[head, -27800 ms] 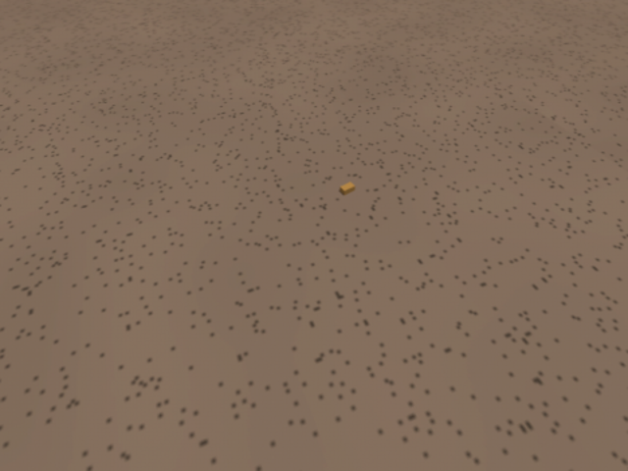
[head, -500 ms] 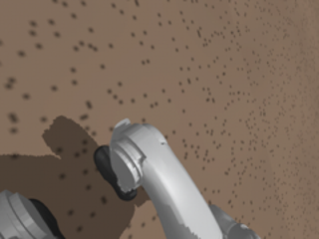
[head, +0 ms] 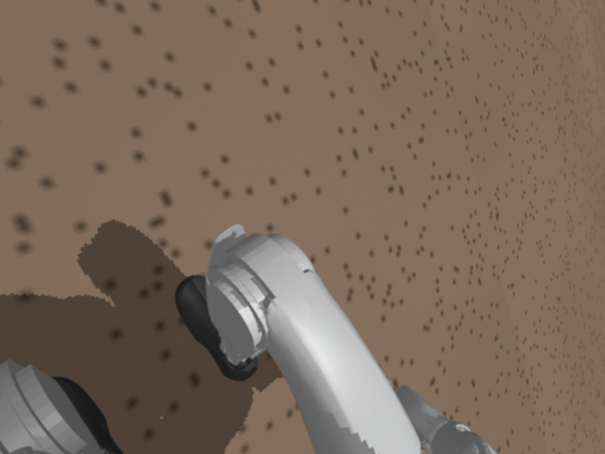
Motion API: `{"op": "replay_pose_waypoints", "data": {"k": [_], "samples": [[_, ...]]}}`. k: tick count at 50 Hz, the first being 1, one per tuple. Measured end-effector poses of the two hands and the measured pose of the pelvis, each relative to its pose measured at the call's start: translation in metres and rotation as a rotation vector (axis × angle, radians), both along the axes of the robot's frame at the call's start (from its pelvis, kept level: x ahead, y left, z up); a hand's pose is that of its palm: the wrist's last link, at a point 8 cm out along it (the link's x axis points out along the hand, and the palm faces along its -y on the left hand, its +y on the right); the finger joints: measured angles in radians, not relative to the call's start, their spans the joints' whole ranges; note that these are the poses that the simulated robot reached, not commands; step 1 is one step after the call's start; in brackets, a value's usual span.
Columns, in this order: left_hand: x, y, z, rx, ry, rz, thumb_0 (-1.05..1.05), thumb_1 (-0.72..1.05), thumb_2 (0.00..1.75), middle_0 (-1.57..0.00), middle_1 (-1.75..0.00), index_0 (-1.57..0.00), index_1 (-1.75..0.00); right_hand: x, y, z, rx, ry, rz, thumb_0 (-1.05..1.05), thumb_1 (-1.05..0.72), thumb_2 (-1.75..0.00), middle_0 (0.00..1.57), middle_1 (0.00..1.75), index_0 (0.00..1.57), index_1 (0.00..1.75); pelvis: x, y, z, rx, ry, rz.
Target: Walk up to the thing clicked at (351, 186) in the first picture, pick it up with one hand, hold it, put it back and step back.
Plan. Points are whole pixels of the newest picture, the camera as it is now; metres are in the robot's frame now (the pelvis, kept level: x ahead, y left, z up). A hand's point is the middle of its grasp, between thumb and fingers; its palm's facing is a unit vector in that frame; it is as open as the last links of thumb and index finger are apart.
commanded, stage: rest palm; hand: left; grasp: from above
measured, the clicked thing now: out of the picture +0.52 +0.35 -0.31
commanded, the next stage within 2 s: close in 0.22 s
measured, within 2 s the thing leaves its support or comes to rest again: neither
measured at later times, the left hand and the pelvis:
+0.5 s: hand out of the picture +0.50 +0.33 -0.27, palm faces -0.42 -0.19 -0.89, open 9.7 cm; pelvis +0.00 +0.00 +0.00, yaw +0 degrees
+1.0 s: hand out of the picture +0.50 +0.33 -0.27, palm faces -0.41 -0.19 -0.89, open 8.2 cm; pelvis +0.00 +0.00 +0.00, yaw +0 degrees
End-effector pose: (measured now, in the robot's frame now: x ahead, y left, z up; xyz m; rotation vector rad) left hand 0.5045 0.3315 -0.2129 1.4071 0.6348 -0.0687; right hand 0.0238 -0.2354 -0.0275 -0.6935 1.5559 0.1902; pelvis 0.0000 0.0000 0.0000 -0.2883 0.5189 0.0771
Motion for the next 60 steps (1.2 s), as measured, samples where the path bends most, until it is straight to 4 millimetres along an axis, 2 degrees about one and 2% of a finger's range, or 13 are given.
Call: {"op": "replay_pose_waypoints", "data": {"k": [19,48,60], "samples": [[-0.0004,0.0041,-0.0025,0.000,0.013,0.007,0.00,0.11,0.46,-0.59,-0.52,-0.60,-0.52,-0.0006,0.0026,0.0017,-0.007,0.008,0.005,0.00,-0.90,-0.90,0.20,0.30,0.21,0.29,-0.0004,0.0015,0.0001,-0.008,-0.001,-0.001],[-0.0019,0.0014,-0.0041,0.003,0.010,0.004,0.00,0.34,0.27,-0.72,-0.45,-0.75,-0.42,-0.0003,0.0004,-0.0005,-0.004,0.006,0.018,0.00,-0.89,-0.90,0.20,0.30,0.21,0.29,-0.0018,0.0007,0.0000,-0.005,-0.006,-0.002],[-0.0015,0.0078,-0.0046,0.010,0.013,0.017,0.00,0.41,0.21,-0.78,-0.39,-0.81,-0.36,0.0004,0.0007,-0.0001,-0.009,0.017,0.012,0.00,-0.89,-0.90,0.20,0.30,0.21,0.29,-0.0001,0.0016,0.0000,-0.008,0.001,-0.002]]}}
